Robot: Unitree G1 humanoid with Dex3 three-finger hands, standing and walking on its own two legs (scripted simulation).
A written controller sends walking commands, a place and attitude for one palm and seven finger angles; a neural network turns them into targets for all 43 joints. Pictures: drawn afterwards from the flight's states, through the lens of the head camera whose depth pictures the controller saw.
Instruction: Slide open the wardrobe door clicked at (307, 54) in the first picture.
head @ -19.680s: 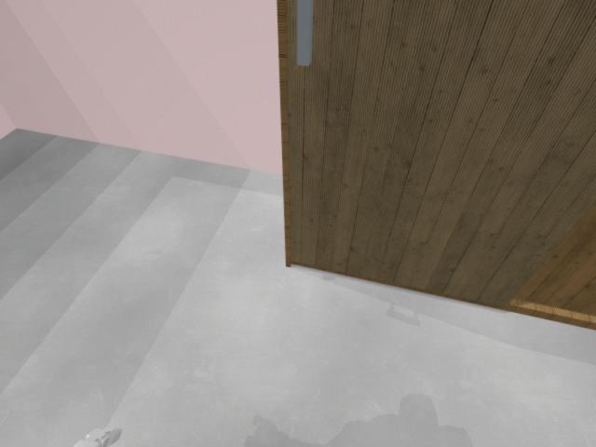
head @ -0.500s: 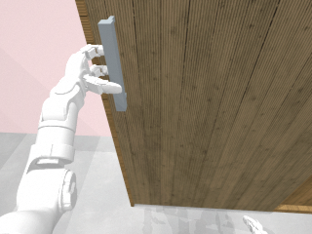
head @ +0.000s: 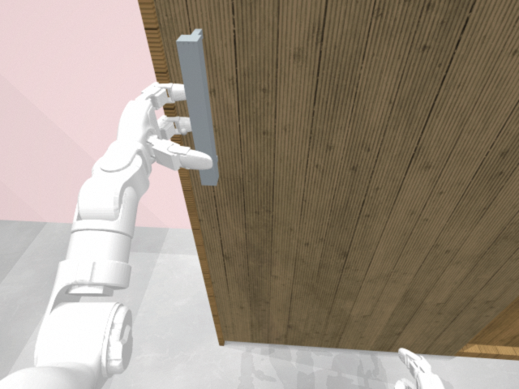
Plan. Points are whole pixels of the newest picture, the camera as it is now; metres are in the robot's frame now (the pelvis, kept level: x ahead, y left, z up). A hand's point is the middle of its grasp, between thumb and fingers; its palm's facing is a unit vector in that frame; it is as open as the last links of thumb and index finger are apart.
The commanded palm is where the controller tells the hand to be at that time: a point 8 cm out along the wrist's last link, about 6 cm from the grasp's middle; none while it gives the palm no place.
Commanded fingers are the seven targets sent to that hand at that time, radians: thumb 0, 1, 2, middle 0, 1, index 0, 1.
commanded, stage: slide the fingers in behind the handle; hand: left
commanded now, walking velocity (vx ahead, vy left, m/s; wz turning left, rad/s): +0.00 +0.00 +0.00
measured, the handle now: (204, 114) +0.46 +0.12 +0.23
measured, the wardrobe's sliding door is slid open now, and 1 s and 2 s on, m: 0.00 0.00 0.00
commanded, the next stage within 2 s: grip the handle and tug to test in 1.28 s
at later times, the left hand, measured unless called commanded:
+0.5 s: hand (201, 130) +0.40 +0.11 +0.24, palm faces +0.01 -1.00 +0.00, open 14.0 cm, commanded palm +0.38 +0.16 +0.24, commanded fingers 0.00 -0.50 0.30 -0.30 -1.20 -0.30 -1.20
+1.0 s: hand (211, 129) +0.40 +0.09 +0.24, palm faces +0.02 -1.00 -0.01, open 14.1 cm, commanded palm +0.38 +0.14 +0.24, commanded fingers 0.00 -0.50 0.30 -0.30 -1.20 -0.30 -1.20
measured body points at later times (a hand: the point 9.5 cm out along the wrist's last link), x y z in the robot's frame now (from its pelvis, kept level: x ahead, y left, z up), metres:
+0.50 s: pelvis +0.00 -0.01 +0.00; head -0.03 -0.03 +0.45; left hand +0.39 +0.16 +0.24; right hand +0.18 -0.24 -0.09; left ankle +0.01 +0.13 -0.74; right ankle -0.02 -0.12 -0.74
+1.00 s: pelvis +0.00 -0.01 +0.00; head -0.03 -0.03 +0.45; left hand +0.39 +0.15 +0.25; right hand +0.18 -0.25 -0.10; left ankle +0.01 +0.13 -0.74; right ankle -0.02 -0.12 -0.74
